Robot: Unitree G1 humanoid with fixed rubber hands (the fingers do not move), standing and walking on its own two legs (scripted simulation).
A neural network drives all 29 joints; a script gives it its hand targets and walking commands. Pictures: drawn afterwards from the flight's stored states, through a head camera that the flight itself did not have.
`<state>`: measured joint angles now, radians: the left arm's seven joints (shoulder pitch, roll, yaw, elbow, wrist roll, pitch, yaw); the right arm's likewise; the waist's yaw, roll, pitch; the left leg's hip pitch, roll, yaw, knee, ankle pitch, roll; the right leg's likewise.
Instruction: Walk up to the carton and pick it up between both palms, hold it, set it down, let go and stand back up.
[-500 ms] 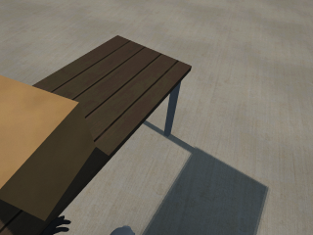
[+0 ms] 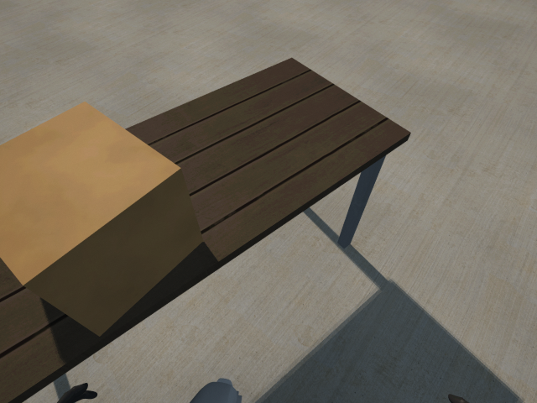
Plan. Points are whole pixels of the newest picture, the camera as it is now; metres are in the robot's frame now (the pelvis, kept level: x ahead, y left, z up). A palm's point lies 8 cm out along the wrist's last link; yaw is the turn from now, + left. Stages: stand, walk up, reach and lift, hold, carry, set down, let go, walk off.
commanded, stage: walk up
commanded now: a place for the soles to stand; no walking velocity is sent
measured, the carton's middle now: (91, 214) +0.43 +0.34 -0.02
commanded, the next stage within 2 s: none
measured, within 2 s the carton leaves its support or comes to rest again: neither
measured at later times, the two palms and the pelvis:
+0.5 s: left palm out of the picture +0.05 +0.34 -0.09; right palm (456, 394) +0.16 -0.27 -0.08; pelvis +0.03 +0.01 -0.01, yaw +14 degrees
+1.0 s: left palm out of the picture +0.00 +0.33 -0.10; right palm (423, 348) +0.23 -0.25 -0.11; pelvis +0.04 +0.00 -0.03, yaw +23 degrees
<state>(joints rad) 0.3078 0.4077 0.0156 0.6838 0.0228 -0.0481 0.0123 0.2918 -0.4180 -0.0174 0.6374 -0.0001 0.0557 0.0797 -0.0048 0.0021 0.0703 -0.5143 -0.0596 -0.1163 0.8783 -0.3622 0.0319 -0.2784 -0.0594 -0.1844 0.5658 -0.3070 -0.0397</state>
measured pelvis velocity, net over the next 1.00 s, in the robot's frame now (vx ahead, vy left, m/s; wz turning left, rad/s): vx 0.04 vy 0.00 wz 0.39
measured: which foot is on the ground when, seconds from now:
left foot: up 0.00-0.22, down 0.24-0.62, up 0.64-0.96, down 0.98-1.00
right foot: down 0.00-0.26, up 0.28-0.58, down 0.60-1.00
